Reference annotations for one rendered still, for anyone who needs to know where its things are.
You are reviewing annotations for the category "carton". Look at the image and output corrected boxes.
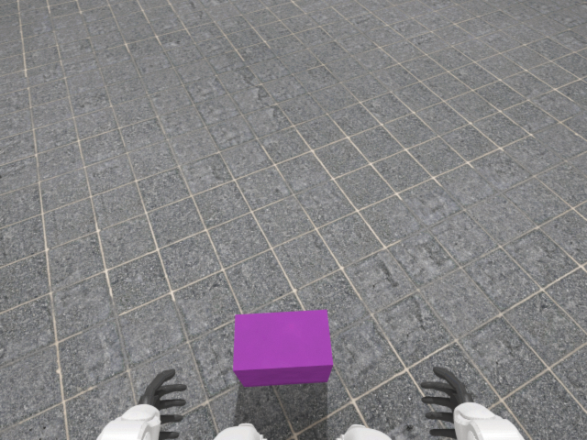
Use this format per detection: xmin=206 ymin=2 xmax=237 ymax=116
xmin=233 ymin=310 xmax=333 ymax=387

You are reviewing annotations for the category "robot left forearm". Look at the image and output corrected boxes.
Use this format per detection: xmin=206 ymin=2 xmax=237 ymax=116
xmin=96 ymin=404 xmax=161 ymax=440

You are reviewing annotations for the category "right robot hand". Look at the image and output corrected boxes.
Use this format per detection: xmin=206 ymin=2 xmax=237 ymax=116
xmin=420 ymin=367 xmax=474 ymax=440

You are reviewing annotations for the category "robot right forearm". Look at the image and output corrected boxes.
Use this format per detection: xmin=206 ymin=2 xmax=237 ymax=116
xmin=453 ymin=402 xmax=525 ymax=440

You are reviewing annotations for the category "robot left shin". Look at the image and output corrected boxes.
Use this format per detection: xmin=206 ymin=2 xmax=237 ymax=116
xmin=239 ymin=423 xmax=257 ymax=431

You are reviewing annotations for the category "robot shin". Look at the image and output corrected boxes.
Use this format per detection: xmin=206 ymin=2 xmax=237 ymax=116
xmin=239 ymin=423 xmax=257 ymax=431
xmin=347 ymin=424 xmax=366 ymax=432

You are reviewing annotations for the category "robot right shin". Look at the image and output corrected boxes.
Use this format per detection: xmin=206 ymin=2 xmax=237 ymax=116
xmin=347 ymin=424 xmax=366 ymax=432

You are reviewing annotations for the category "left robot hand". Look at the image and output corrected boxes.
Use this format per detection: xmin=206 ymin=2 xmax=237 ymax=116
xmin=138 ymin=369 xmax=187 ymax=440

